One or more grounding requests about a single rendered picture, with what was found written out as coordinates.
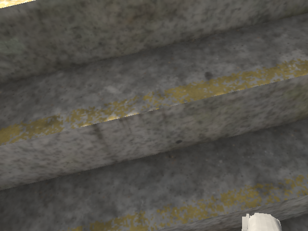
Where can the robot right thigh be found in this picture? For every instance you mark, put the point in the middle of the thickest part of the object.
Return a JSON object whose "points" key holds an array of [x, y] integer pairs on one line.
{"points": [[260, 222]]}

